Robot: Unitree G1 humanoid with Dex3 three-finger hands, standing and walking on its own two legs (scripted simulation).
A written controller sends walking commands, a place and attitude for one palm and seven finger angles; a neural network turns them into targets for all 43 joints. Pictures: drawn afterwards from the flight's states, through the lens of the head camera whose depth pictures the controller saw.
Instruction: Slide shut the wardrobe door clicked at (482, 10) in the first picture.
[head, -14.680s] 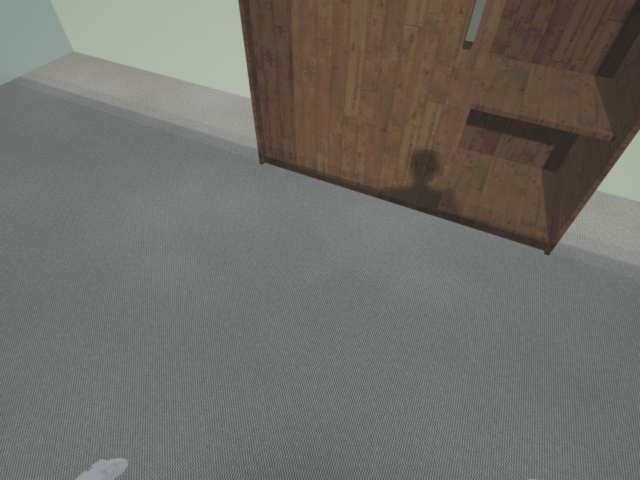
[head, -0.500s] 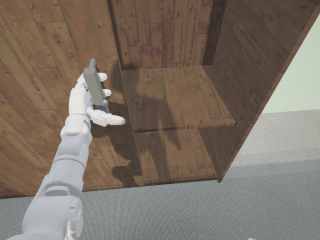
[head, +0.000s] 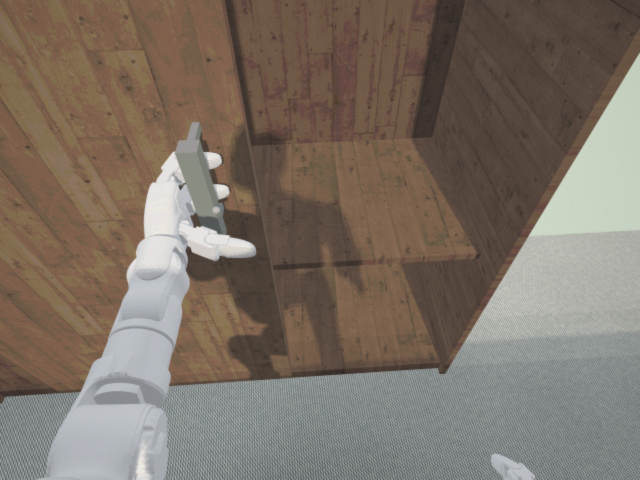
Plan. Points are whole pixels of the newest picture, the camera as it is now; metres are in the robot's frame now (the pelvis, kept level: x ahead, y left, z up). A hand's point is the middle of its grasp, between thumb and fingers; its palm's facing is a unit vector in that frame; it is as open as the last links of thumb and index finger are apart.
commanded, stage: slide the fingers in behind the handle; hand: left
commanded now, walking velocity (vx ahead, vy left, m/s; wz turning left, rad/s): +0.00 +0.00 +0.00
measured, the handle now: (206, 185) +0.48 +0.16 +0.12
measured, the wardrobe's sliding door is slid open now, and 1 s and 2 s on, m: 0.47 0.47 0.47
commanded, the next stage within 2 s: grip the handle and tug to test in 0.12 s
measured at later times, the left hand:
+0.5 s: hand (215, 210) +0.42 +0.14 +0.12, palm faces +0.06 -1.00 -0.01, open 12.1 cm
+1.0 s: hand (215, 209) +0.42 +0.14 +0.12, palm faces +0.07 -1.00 +0.00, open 6.2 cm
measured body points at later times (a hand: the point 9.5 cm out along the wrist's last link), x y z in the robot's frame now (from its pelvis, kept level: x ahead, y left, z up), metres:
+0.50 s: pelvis +0.00 +0.01 +0.00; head +0.02 +0.00 +0.45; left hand +0.41 +0.19 +0.12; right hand +0.08 -0.25 -0.12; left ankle +0.04 +0.12 -0.72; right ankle -0.04 -0.11 -0.72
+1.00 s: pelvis +0.00 +0.01 +0.00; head +0.02 -0.01 +0.45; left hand +0.41 +0.19 +0.13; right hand +0.09 -0.25 -0.12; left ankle +0.04 +0.12 -0.72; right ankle -0.04 -0.11 -0.72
